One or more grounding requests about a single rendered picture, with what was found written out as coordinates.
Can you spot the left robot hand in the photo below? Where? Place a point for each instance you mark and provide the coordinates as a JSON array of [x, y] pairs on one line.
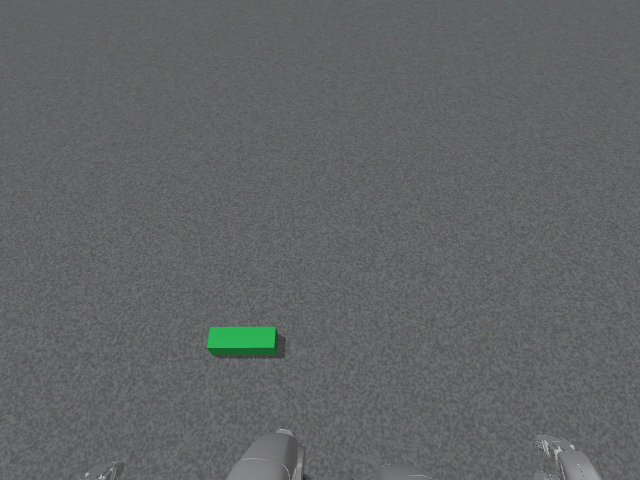
[[108, 471]]

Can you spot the carton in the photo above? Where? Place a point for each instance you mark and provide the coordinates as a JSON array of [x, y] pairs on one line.
[[242, 340]]

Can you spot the right robot hand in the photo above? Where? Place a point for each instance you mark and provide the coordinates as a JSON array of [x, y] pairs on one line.
[[573, 465]]

